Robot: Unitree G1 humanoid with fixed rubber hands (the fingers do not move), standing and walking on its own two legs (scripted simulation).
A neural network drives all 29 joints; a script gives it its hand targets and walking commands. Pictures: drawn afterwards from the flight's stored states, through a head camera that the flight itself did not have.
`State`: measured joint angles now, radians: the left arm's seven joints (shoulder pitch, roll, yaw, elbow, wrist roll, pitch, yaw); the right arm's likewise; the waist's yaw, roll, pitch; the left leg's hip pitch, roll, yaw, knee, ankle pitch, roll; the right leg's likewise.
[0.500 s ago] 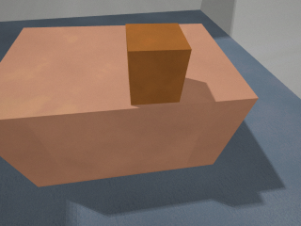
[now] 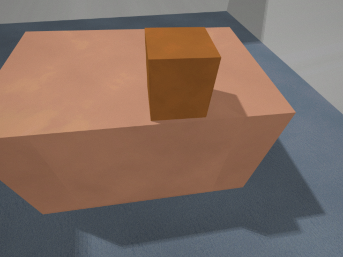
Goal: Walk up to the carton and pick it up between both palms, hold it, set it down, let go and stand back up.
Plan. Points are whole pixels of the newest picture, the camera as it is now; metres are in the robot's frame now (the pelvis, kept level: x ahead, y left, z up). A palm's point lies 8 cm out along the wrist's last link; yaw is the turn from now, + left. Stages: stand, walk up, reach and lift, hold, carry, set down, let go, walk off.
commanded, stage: stand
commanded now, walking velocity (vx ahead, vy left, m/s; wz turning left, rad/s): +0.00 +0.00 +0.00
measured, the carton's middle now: (177, 75) +0.69 -0.02 +0.04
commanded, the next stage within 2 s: walk up in 1.58 s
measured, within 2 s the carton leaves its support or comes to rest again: neither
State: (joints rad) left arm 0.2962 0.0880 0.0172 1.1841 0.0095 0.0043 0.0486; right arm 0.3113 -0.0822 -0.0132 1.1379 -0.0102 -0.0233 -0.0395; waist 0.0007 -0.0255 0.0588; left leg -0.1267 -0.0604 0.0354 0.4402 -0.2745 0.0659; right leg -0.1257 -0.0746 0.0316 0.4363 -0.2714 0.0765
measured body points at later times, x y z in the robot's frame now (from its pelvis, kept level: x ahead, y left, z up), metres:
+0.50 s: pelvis +0.01 +0.01 +0.00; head +0.02 +0.02 +0.45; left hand -0.02 +0.20 -0.17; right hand -0.01 -0.19 -0.16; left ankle -0.02 +0.08 -0.74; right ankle -0.02 -0.17 -0.74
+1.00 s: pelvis +0.02 +0.01 +0.00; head +0.03 +0.02 +0.45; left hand -0.01 +0.20 -0.17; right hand +0.00 -0.19 -0.16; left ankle -0.02 +0.08 -0.74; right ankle -0.02 -0.17 -0.74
